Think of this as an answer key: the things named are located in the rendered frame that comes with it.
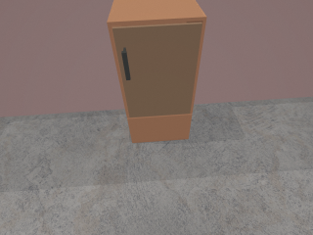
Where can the cupboard door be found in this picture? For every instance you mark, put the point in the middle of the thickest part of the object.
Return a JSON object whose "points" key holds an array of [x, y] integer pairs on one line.
{"points": [[162, 61]]}

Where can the handle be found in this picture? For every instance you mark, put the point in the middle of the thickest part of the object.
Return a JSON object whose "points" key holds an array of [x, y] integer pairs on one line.
{"points": [[125, 64]]}

